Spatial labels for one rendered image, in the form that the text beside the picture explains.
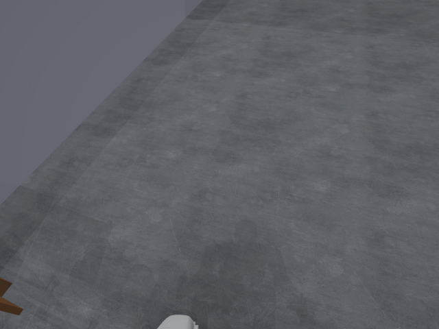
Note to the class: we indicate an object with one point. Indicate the left robot thigh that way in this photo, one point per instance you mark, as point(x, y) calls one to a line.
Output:
point(178, 322)

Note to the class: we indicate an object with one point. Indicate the cupboard door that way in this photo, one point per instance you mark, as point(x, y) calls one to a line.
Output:
point(9, 307)

